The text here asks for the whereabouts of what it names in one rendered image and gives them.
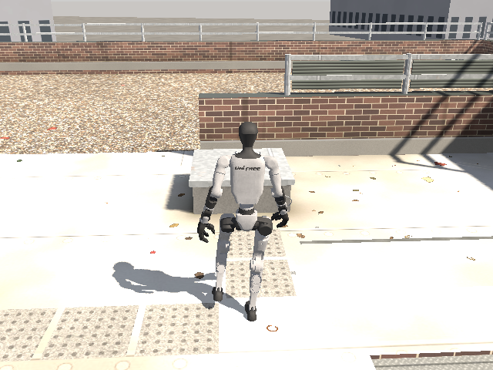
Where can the left robot hand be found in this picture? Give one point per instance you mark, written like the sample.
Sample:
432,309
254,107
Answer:
202,232

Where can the right robot upper arm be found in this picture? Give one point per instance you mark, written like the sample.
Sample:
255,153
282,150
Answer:
272,164

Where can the right robot foot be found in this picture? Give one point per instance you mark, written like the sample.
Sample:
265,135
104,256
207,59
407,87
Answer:
251,315

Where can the robot right thigh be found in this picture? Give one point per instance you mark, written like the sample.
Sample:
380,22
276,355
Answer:
262,235

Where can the left robot upper arm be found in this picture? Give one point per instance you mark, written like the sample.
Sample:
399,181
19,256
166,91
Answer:
219,174

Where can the right robot hand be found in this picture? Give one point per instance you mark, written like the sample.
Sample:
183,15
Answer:
285,218

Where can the left robot forearm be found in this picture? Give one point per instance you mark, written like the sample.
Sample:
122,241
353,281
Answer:
208,208

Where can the right robot forearm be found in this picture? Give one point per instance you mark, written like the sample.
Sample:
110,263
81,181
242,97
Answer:
281,203

